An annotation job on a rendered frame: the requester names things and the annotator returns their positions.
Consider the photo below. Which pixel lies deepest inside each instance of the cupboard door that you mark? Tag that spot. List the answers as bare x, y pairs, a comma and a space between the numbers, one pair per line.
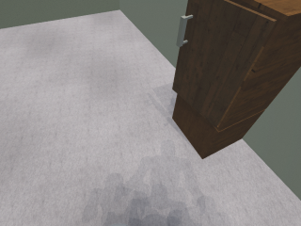
224, 38

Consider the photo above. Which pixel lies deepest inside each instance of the handle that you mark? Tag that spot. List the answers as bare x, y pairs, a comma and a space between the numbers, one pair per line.
181, 32

